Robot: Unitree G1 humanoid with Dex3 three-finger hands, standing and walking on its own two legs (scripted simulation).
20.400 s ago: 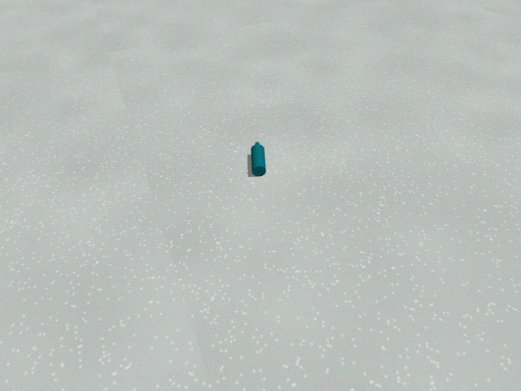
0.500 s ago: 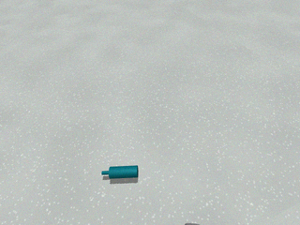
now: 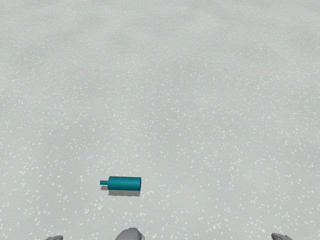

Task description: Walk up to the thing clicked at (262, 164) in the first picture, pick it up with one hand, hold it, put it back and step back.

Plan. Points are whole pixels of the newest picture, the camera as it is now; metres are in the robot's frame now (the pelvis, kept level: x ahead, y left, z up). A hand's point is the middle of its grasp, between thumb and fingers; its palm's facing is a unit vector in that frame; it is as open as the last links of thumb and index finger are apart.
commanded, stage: walk up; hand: left
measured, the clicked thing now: (120, 183) +0.49 +0.26 -0.71
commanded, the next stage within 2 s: none
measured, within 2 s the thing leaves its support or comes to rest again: neither
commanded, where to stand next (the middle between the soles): +0.09 +0.00 m, yaw +0 degrees
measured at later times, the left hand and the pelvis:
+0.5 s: hand out of the picture +0.09 +0.26 -0.12, palm faces +0.02 -0.94 -0.34, open 7.4 cm; pelvis +0.00 +0.00 +0.03, yaw +1 degrees
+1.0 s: hand out of the picture +0.05 +0.26 -0.13, palm faces +0.02 -0.94 -0.33, open 7.4 cm; pelvis +0.01 +0.01 +0.03, yaw +2 degrees
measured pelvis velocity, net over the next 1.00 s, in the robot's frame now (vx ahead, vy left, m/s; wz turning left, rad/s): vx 0.01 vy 0.01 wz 0.04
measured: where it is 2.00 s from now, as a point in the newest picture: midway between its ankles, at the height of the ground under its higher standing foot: outside the picture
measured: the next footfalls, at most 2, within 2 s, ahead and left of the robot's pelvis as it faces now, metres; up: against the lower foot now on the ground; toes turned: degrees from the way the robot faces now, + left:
right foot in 1.62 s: +0.22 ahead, -0.12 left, +0.00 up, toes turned +3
left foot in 1.96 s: +0.05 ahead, +0.12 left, +0.00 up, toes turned +5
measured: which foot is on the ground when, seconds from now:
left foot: down 0.00-1.00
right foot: down 0.00-1.00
